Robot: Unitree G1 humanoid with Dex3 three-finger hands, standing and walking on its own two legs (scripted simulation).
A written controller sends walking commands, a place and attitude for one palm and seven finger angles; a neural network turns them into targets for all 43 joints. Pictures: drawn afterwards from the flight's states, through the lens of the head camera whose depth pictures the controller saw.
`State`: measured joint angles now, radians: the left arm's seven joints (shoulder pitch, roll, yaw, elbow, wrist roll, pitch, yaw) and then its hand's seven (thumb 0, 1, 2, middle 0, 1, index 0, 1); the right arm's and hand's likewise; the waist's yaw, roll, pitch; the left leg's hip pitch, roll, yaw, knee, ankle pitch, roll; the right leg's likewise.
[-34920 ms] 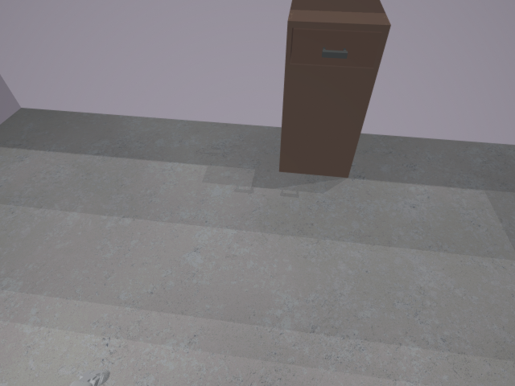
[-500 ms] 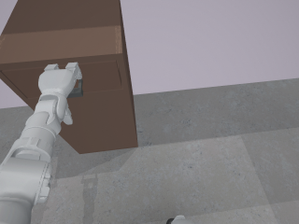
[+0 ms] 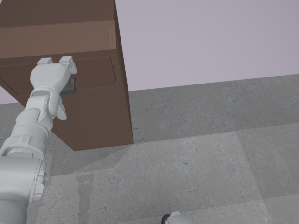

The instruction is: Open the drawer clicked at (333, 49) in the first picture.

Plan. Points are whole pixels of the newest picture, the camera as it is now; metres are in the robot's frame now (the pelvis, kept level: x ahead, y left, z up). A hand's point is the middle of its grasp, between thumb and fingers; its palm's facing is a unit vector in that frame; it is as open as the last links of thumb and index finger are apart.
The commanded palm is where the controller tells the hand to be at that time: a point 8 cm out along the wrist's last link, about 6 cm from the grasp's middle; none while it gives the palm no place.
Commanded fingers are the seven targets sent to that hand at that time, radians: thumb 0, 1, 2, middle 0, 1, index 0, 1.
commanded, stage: re-aim the fingers above the handle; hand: left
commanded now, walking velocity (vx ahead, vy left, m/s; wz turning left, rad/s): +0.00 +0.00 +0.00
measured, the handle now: (59, 85) +0.54 +0.28 -0.02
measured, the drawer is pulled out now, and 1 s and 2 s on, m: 0.00 0.00 0.00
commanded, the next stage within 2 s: lower the fingers behind the handle in 0.34 s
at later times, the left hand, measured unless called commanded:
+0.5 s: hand (52, 84) +0.49 +0.25 +0.06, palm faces +0.06 +0.01 -1.00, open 13.8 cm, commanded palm +0.45 +0.26 +0.09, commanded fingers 0.00 -0.50 0.30 -0.30 -1.20 -0.30 -1.20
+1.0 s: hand (53, 96) +0.48 +0.28 +0.00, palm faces -0.04 +0.06 -1.00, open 13.8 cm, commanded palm +0.46 +0.26 +0.05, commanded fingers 0.00 -0.50 0.30 -0.30 -1.20 -0.30 -1.20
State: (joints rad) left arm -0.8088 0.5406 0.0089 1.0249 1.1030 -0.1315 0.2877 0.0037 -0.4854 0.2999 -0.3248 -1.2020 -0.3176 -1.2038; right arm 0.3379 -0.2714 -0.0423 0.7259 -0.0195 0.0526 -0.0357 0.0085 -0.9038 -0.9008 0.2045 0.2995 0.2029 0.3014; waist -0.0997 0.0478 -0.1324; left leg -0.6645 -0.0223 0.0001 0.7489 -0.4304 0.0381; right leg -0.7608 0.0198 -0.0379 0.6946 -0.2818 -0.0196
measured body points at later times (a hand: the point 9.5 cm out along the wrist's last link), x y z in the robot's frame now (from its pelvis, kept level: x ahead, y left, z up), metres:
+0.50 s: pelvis +0.00 +0.01 +0.00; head +0.10 +0.00 +0.44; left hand +0.48 +0.25 +0.11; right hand +0.03 -0.26 -0.14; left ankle -0.06 +0.09 -0.71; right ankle +0.02 -0.11 -0.71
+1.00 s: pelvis -0.01 +0.01 -0.02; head +0.12 +0.01 +0.41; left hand +0.48 +0.27 +0.05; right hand -0.01 -0.26 -0.15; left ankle -0.06 +0.09 -0.71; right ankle +0.02 -0.11 -0.71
